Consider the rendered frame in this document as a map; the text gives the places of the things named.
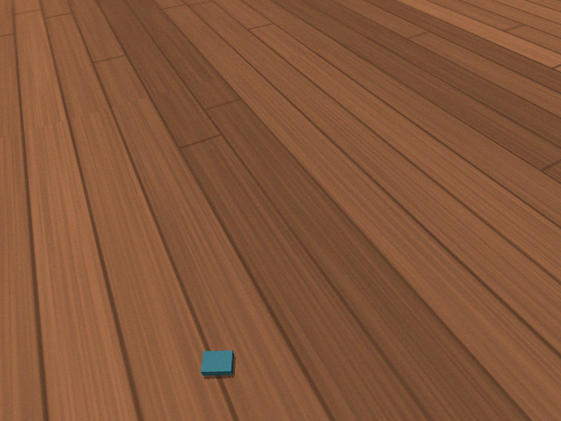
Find small box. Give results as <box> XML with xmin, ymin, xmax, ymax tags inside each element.
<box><xmin>201</xmin><ymin>350</ymin><xmax>234</xmax><ymax>375</ymax></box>

